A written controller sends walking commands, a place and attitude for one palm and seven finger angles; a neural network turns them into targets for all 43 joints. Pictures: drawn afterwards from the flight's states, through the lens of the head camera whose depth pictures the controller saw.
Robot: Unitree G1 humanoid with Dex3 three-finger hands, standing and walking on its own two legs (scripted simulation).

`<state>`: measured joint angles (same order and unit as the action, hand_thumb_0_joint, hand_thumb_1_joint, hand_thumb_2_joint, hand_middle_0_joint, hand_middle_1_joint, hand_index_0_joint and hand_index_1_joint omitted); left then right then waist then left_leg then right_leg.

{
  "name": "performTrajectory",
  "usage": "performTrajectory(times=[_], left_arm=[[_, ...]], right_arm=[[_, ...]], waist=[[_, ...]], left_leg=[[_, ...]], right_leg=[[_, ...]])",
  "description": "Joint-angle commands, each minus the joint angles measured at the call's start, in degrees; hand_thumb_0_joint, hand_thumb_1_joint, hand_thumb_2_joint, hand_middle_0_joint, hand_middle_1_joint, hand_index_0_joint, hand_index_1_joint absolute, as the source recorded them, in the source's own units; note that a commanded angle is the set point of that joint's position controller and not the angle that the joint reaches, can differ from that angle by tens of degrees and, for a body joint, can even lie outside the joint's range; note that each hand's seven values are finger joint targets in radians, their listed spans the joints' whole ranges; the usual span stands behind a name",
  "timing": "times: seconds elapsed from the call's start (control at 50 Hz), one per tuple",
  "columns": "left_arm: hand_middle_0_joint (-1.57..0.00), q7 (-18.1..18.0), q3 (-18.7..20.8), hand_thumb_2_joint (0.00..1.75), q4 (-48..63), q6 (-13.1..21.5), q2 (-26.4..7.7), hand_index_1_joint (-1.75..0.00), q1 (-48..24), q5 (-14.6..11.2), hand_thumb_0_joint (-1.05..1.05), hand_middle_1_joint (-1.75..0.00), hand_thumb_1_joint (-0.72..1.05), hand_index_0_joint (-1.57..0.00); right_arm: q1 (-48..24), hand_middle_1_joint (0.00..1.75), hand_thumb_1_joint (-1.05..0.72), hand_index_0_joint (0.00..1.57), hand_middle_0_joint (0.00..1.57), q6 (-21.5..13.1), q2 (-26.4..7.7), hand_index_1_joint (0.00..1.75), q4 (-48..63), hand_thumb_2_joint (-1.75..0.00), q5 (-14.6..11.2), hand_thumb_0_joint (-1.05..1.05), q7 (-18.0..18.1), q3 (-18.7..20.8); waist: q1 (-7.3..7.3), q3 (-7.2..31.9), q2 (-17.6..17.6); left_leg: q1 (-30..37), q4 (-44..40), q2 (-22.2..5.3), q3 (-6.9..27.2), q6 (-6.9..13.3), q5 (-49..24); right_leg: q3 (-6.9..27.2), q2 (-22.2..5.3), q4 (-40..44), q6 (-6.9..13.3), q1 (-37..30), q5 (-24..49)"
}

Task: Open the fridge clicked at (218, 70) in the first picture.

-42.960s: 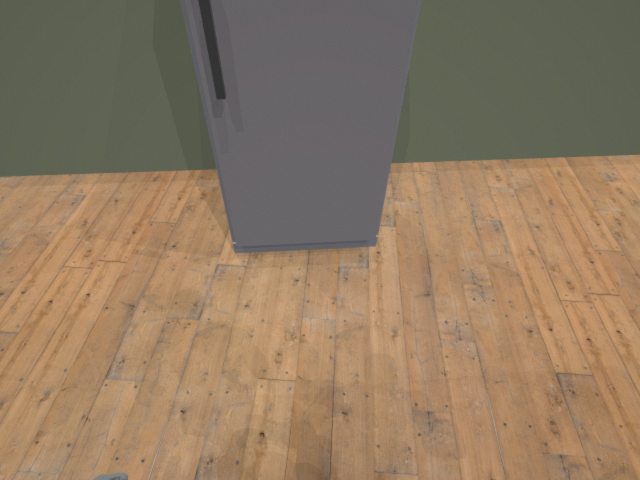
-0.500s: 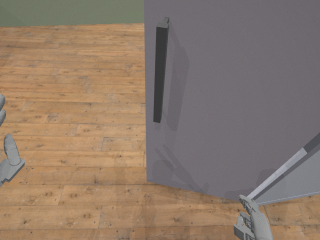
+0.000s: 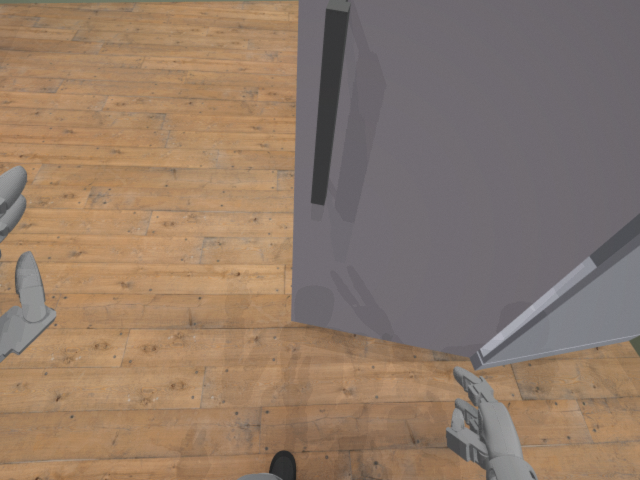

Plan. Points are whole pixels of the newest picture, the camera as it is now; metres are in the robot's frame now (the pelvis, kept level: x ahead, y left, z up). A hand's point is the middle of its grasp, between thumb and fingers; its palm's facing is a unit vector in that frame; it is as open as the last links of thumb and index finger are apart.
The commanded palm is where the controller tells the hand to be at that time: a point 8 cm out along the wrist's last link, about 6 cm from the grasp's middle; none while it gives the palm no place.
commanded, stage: step back with the hand held close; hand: left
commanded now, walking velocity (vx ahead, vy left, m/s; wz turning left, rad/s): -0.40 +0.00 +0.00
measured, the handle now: (328, 116) +0.56 +0.05 +0.12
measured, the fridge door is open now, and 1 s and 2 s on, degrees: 68 68 68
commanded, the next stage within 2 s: stop stepping back and stand still in 0.20 s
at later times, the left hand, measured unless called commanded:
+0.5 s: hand out of the picture +0.07 +0.25 +0.15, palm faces +0.30 -0.81 -0.49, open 7.4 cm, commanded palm +0.01 +0.30 +0.17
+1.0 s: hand out of the picture -0.03 +0.29 +0.18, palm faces +0.51 -0.78 -0.37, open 7.4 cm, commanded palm -0.08 +0.32 +0.17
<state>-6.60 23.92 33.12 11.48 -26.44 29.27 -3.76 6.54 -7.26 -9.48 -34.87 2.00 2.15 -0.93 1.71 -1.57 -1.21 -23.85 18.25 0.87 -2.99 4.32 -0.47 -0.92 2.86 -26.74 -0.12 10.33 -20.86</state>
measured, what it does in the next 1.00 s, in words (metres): walks backwards: right foot, then left foot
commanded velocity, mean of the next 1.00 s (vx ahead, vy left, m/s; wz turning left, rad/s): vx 0.04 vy -0.03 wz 0.01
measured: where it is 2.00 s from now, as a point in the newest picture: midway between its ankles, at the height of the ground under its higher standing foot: outside the picture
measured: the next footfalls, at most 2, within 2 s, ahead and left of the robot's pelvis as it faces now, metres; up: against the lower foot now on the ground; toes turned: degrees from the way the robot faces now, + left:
right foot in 0.04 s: -0.05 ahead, -0.11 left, +0.00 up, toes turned -1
left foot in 0.34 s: -0.06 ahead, +0.11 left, +0.00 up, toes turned +2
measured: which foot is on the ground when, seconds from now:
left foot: down 0.00-0.10, up 0.12-0.32, down 0.34-0.66, up 0.68-0.82, down 0.84-1.00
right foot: up 0.00-0.02, down 0.04-0.84, up 0.86-1.00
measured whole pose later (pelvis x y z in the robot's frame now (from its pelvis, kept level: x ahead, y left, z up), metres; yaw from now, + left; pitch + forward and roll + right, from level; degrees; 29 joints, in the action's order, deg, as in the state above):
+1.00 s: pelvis -0.21 +0.01 +0.00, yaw +3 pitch -3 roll -2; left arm -8.4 24.4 29.0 11.7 -24.5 29.3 -0.3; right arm 18.1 -8.1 -8.4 -36.4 1.0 3.2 -1.2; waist -1.3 3.8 -3.2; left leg -14.4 32.0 -1.8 0.3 1.9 15.4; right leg -4.1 1.1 -54.1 0.2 25.3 -23.1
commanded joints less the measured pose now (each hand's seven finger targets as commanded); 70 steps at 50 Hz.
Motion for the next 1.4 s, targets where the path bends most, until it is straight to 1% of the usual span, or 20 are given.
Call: performTrajectory(times=[0.0, 0.1, 0.18, 0.28, 0.36, 0.44, 0.58, 0.68, 0.78, 0.82, 0.86, 1.0, 1.02, 1.06, 1.1, 1.22, 1.24, 1.28, 1.34, 1.38], left_arm=[[-0.2, -0.44, 11.33, 0.9, 15.22, 4.45, -12.43, -0.3, 4.24, -1.79, 0.0, -0.3, 0.9, -0.2], [-0.2, -1.34, 11.21, 0.9, 8.24, 3.74, -11.38, -0.3, 4.39, -2.09, 0.0, -0.3, 0.9, -0.2], [-0.2, -1.63, 7.17, 0.9, 1.92, 1.27, -9.06, -0.3, -2.4, 0.61, 0.0, -0.3, 0.9, -0.2], [-0.2, -2.45, 3.82, 0.9, 5.41, 0.71, -8.44, -0.3, -6.44, 2.33, 0.0, -0.3, 0.9, -0.2], [-0.2, -3.05, 8.48, 0.9, 17.69, 2.54, -11.2, -0.3, 3.5, 1.37, 0.0, -0.3, 0.9, -0.2], [-0.2, -2.65, 11.14, 0.9, 19.45, 3.99, -10.9, -0.3, 5.91, 1.06, 0.0, -0.3, 0.9, -0.2], [-0.2, -2.55, 6.34, 0.9, -1.16, 2.44, -5.33, -0.3, -1.42, 1.93, 0.0, -0.3, 0.9, -0.2], [-0.2, -1.82, 0.98, 0.9, 0.8, 1.25, -5.39, -0.3, -14.89, 2.46, 0.0, -0.3, 0.9, -0.2], [-0.2, -3.08, 0.99, 0.9, 5.59, 1.71, -5.5, -0.3, -15.19, 3.22, 0.0, -0.3, 0.9, -0.2], [-0.2, -4.32, 5.1, 0.9, 14.39, 3.71, -9.92, -0.3, -17.71, 4.29, 0.0, -0.3, 0.9, -0.2], [-0.2, -3.3, 8.98, 0.9, 11.17, 5.16, -11.03, -0.3, -10.76, 4.22, 0.0, -0.3, 0.9, -0.2], [-0.2, -2.9, 5.39, 0.9, 1.54, 2.76, -5.91, -0.3, -3.58, 3.65, 0.0, -0.3, 0.9, -0.2], [-0.2, -2.61, 3.75, 0.9, -1.91, 1.9, -4.35, -0.3, -1.98, 3.75, 0.0, -0.3, 0.9, -0.2], [-0.2, -2.18, 4.9, 0.9, -0.94, 1.22, -7.24, -0.3, -5.97, 3.01, 0.0, -0.3, 0.9, -0.2], [-0.2, -1.95, 8.76, 0.9, 3.95, 4.19, -12.92, -0.3, -12.48, 2.02, 0.0, -0.3, 0.9, -0.2], [-0.2, -2.39, 4.91, 0.9, 9.8, 4.58, -6.75, -0.3, -6.85, 2.22, 0.0, -0.3, 0.9, -0.2], [-0.2, 5.57, -17.58, 0.9, -36.81, -7.39, 8.97, -0.3, -7.07, 7.59, 0.0, -0.3, 0.9, -0.2], [-0.2, 5.55, -16.66, 0.9, -35.31, -12.86, 10.39, -0.3, -4.57, 6.74, 0.0, -0.3, 0.9, -0.2], [-0.2, 6.05, -18.8, 0.9, -43.31, -12.35, 9.53, -0.3, -12.99, 5.98, 0.0, -0.3, 0.9, -0.2], [-0.2, 6.38, -19.71, 0.9, -51.26, -12.75, 8.94, -0.3, -12.43, 5.59, 0.0, -0.3, 0.9, -0.2]], right_arm=[[-2.54, 0.3, -0.9, 0.2, 0.2, -0.07, -10.04, 0.3, 9.6, -0.9, -0.83, 0.0, 0.8, 4.13], [-3.42, 0.3, -0.9, 0.2, 0.2, 1.98, -8.87, 0.3, 9.07, -0.9, -3.22, 0.0, 1.53, 4.99], [-5.12, 0.3, -0.9, 0.2, 0.2, 3.03, -6.37, 0.3, 8.39, -0.9, -1.2, 0.0, 3.18, 1.65], [-0.98, 0.3, -0.9, 0.2, 0.2, 3.17, -9.01, 0.3, 8.76, -0.9, -1.95, 0.0, 5.06, 3.13], [0.91, 0.3, -0.9, 0.2, 0.2, 1.84, -11.13, 0.3, 13.28, -0.9, -2.89, 0.0, 3.65, 4.91], [-0.02, 0.3, -0.9, 0.2, 0.2, -1.35, -9.94, 0.3, 12.06, -0.9, -1.19, 0.0, 3.23, 3.66], [0.42, 0.3, -0.9, 0.2, 0.2, -1.06, -11.21, 0.3, 8.88, -0.9, -1.5, 0.0, 3.66, 4.45], [1.6, 0.3, -0.9, 0.2, 0.2, 0.18, -10.6, 0.3, 6.12, -0.9, -1.47, 0.0, 3.23, 4.54], [2.04, 0.3, -0.9, 0.2, 0.2, -1.0, -9.41, 0.3, 6.3, -0.9, -0.7, 0.0, 4.18, 2.43], [3.33, 0.3, -0.9, 0.2, 0.2, -2.82, -10.47, 0.3, 8.75, -0.9, -1.13, 0.0, 3.8, 3.29], [2.21, 0.3, -0.9, 0.2, 0.2, -3.98, -8.71, 0.3, 7.64, -0.9, -1.02, 0.0, 2.34, 3.99], [1.83, 0.3, -0.9, 0.2, 0.2, -2.31, -9.46, 0.3, 7.59, -0.9, -1.23, 0.0, 2.58, 3.31], [1.8, 0.3, -0.9, 0.2, 0.2, -1.86, -9.64, 0.3, 7.6, -0.9, -1.34, 0.0, 2.69, 3.34], [1.32, 0.3, -0.9, 0.2, 0.2, -0.71, -9.3, 0.3, 8.24, -0.9, -2.19, 0.0, 2.51, 4.23], [2.27, 0.3, -0.9, 0.2, 0.2, -2.07, -9.35, 0.3, 6.32, -0.9, -0.85, 0.0, 2.0, 3.59], [1.29, 0.3, -0.9, 0.2, 0.2, -3.32, -8.81, 0.3, 5.53, -0.9, -1.22, 0.0, 3.8, 3.38], [7.89, 0.3, -0.9, 0.2, 0.2, -3.16, -20.77, 0.3, -7.44, -0.9, -0.14, 0.0, -2.76, 6.72], [8.11, 0.3, -0.9, 0.2, 0.2, 1.93, -16.54, 0.3, -1.58, -0.9, 0.1, 0.0, -1.95, 6.1], [7.39, 0.3, -0.9, 0.2, 0.2, 2.67, -14.15, 0.3, -1.44, -0.9, 1.39, 0.0, -1.0, 4.58], [5.53, 0.3, -0.9, 0.2, 0.2, 3.98, -15.05, 0.3, -2.78, -0.9, 1.03, 0.0, -1.02, 4.25]], waist=[[1.12, 19.51, 9.56], [0.93, 7.87, -13.3], [-0.95, 4.88, -1.63], [-1.28, 9.68, -4.52], [-0.14, 22.41, 5.37], [-0.11, 12.18, 15.7], [-2.16, 0.17, 5.34], [-2.76, 2.7, -15.05], [-3.48, 0.55, 8.17], [-3.61, -2.49, 27.97], [-1.86, 1.77, 10.4], [-0.61, 2.52, 12.66], [-0.44, 1.38, 8.69], [-0.82, 0.49, -14.2], [-2.95, 1.58, -11.08], [-2.98, 5.05, 5.21], [-7.08, 2.06, 20.44], [-5.56, 3.84, 14.86], [-4.09, 6.28, -2.6], [-1.59, 7.93, -1.69]], left_leg=[[18.4, -0.62, -12.11, 10.02, -3.33, -8.96], [1.64, 39.43, 1.21, 5.46, -5.91, 25.28], [-3.08, 31.58, -1.16, 1.73, -6.45, 22.74], [6.22, 7.22, -0.56, -0.77, -4.96, 8.44], [18.39, 6.33, -10.14, 6.73, -0.96, -19.78], [4.22, -4.66, -12.75, 13.18, -0.19, 7.4], [-5.13, -0.88, -5.44, 7.05, -2.78, 42.52], [2.52, 44.57, -0.23, 1.58, -3.24, 22.84], [15.29, 7.53, -2.25, 4.55, -0.63, 33.5], [5.79, -14.51, -22.41, 38.09, 8.03, 53.65], [2.29, -10.74, -19.9, 30.42, 9.63, 41.96], [-10.15, -0.03, -10.55, 9.02, 0.94, 40.51], [-12.91, 7.59, -7.27, 6.01, -0.43, 39.7], [-18.12, 39.54, -0.27, 1.8, -3.01, 28.87], [-13.36, 46.33, -4.41, 3.4, -5.31, 22.83], [15.44, 6.65, -2.7, 1.66, -3.15, 15.38], [12.82, 11.21, -11.92, 19.32, 1.39, -7.32], [6.84, 4.4, -20.86, 27.69, 9.52, -15.01], [7.99, 8.89, -17.22, 22.75, 8.27, -23.1], [8.13, 9.16, -13.77, 16.18, 5.57, -17.36]], right_leg=[[-0.44, -1.19, 6.83, 1.51, -1.67, 6.92], [15.89, -23.59, 14.6, 7.99, 14.9, 21.89], [7.2, -17.82, 4.37, 7.32, 4.84, 50.66], [5.11, -12.6, -2.3, 1.11, -4.28, 58.34], [2.82, -4.71, -6.1, -1.83, -2.96, 23.05], [-0.91, -1.66, -9.24, -0.43, -3.16, -0.41], [0.42, -2.3, 3.7, 2.98, 0.87, -12.23], [20.82, -19.42, 15.65, 11.02, 18.37, -21.41], [6.28, -9.04, -3.72, 4.9, 25.75, -22.49], [0.07, 0.18, -39.93, 0.37, 28.56, -10.14], [3.01, -2.77, -47.72, -0.01, 23.77, -3.57], [-7.36, -0.28, -4.87, 1.55, -8.37, -5.53], [-4.3, -1.76, 0.17, 2.99, -10.4, -7.49], [31.5, -22.83, 17.31, 12.87, -3.33, -19.24], [26.5, -24.2, 14.02, 13.85, 0.73, 9.46], [3.14, -11.36, -3.11, 4.25, 11.36, -1.78], [-2.41, -6.86, -25.4, -0.78, 25.65, 4.63], [3.84, -3.97, -41.8, -2.16, 24.12, -13.9], [4.44, -5.04, -34.48, -2.37, 19.76, -12.93], [0.94, -3.62, -22.45, -2.42, 12.27, -9.14]])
